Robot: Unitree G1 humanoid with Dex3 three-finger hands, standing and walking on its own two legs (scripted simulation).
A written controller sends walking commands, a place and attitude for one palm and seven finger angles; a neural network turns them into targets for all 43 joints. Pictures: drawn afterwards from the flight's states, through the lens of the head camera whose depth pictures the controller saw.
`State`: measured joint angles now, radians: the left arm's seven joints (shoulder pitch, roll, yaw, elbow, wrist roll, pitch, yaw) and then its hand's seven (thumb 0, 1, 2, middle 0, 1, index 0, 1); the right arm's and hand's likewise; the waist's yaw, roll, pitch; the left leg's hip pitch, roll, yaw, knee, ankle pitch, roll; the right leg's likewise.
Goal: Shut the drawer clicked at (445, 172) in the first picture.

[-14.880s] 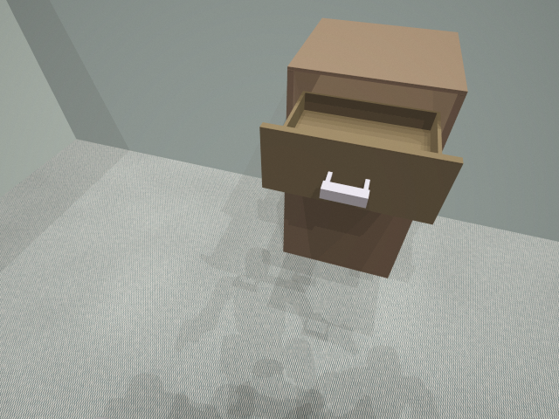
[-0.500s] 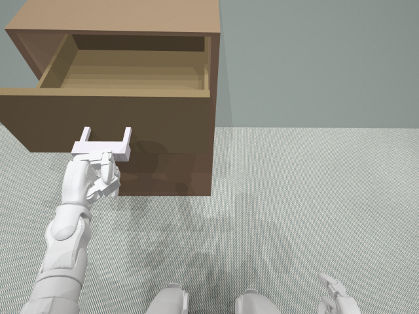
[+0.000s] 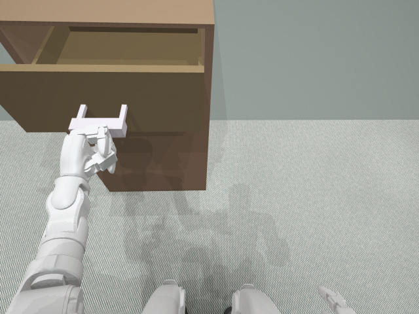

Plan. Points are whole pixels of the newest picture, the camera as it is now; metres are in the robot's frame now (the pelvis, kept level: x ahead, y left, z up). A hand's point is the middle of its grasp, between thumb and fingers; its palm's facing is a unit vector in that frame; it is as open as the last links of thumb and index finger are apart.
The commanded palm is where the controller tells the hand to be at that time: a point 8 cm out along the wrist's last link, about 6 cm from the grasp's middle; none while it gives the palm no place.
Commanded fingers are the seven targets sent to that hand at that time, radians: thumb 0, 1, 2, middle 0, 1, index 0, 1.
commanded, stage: push the drawer shut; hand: left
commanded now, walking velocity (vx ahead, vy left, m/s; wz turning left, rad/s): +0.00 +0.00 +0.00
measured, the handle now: (101, 118) +0.48 +0.23 +0.05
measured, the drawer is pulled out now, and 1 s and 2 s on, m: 0.14 0.02 0.00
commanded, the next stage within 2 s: pull the fist back off the drawer in 1.42 s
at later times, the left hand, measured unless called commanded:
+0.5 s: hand (117, 125) +0.47 +0.20 +0.05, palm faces +0.05 -1.00 -0.04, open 3.1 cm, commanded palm +0.47 +0.24 +0.05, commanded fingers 0.00 0.90 0.90 -1.40 -1.60 -1.40 -1.60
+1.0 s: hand (120, 103) +0.53 +0.20 +0.05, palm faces +0.06 -1.00 -0.04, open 3.2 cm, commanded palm +0.53 +0.24 +0.05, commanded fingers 0.00 0.90 0.90 -1.40 -1.60 -1.40 -1.60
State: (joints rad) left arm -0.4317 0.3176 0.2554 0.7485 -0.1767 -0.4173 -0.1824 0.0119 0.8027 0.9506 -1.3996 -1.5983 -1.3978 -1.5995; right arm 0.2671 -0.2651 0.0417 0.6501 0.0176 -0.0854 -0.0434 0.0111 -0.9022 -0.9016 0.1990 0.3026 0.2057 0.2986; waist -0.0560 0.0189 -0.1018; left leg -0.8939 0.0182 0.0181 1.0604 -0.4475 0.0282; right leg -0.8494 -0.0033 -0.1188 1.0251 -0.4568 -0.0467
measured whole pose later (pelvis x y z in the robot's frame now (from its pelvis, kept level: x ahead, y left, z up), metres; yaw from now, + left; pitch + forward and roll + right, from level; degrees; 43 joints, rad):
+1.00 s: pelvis +0.00 +0.01 -0.02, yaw -2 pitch +24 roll -4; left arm -0.93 0.55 0.42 1.21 -0.06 -0.42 -0.19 0.02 0.77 0.93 -1.40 -1.60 -1.40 -1.60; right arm 0.37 -0.28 0.06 0.65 -0.02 0.02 -0.01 0.01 -0.90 -0.90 0.20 0.30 0.21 0.30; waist -0.18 0.03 -0.11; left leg -1.09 0.05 0.01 1.14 -0.47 0.04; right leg -1.03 0.02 -0.12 1.06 -0.45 -0.04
